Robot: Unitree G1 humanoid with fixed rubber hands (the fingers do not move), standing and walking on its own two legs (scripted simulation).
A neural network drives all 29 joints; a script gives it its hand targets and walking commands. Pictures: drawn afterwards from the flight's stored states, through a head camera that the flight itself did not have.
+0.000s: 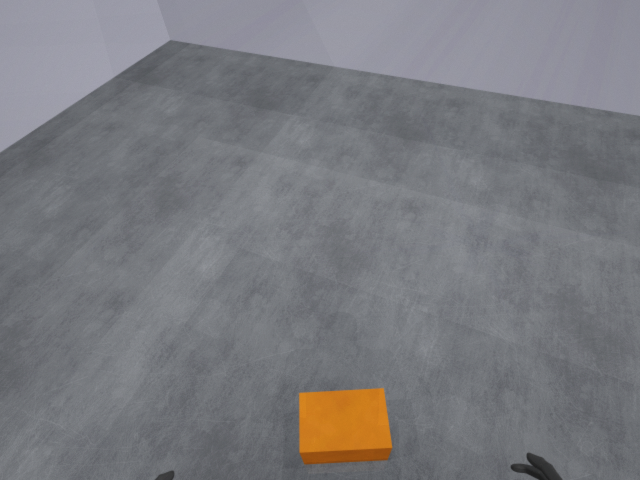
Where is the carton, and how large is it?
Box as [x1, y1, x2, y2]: [299, 388, 391, 463]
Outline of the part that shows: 383,388 299,393 299,448 304,463 387,459 391,449 391,442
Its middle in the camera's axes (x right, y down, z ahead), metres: +0.07 +0.52 +1.08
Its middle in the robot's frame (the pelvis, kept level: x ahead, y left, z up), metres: +0.37 +0.00 -0.69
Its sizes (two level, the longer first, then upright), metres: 0.235 0.149 0.151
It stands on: the floor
